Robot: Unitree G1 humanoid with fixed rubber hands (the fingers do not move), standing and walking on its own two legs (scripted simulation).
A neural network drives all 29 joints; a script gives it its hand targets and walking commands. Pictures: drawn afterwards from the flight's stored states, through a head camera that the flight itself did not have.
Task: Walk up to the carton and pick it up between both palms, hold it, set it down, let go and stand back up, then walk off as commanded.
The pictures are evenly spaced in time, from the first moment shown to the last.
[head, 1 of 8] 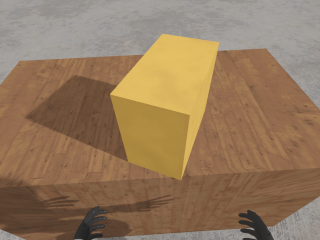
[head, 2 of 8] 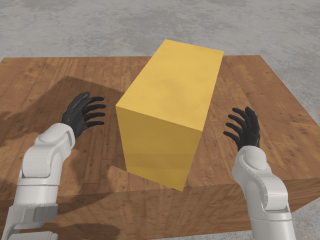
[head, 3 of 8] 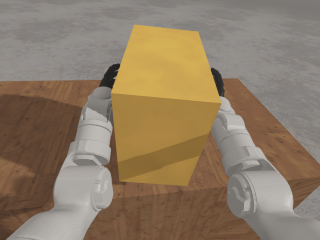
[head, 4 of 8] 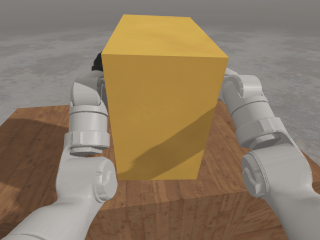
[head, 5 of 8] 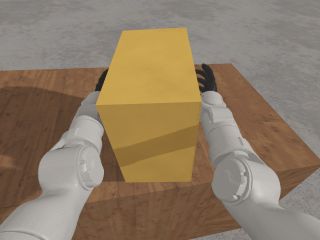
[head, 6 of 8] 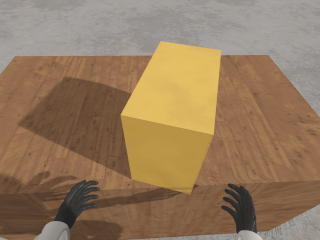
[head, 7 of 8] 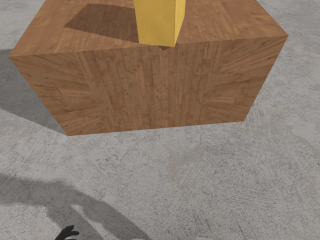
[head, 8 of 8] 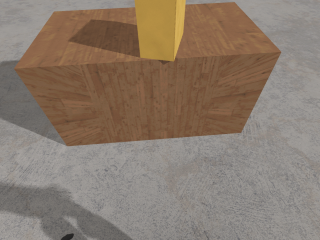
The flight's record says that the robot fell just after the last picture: no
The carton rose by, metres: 0.25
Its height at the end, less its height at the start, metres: +0.00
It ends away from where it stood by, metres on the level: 0.02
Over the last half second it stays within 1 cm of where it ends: yes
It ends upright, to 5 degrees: yes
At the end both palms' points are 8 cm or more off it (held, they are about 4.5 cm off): yes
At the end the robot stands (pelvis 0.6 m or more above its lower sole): yes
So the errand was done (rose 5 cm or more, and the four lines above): yes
